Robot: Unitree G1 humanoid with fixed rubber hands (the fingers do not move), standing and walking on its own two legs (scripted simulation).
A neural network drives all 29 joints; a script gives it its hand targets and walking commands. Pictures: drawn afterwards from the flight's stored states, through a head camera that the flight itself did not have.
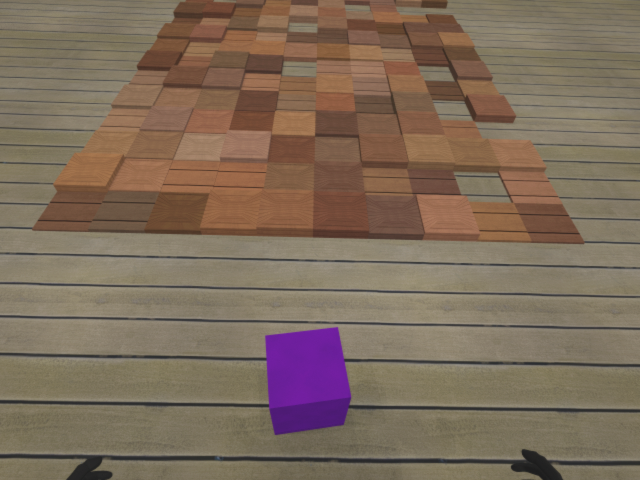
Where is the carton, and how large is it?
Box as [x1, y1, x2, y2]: [265, 327, 350, 434]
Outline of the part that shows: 337,327 265,336 269,409 275,434 343,424 350,399 350,393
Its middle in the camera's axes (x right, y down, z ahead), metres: -0.04 +0.42 +1.13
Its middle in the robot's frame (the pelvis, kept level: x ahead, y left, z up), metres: +0.47 +0.01 -0.66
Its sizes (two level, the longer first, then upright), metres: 0.210 0.200 0.250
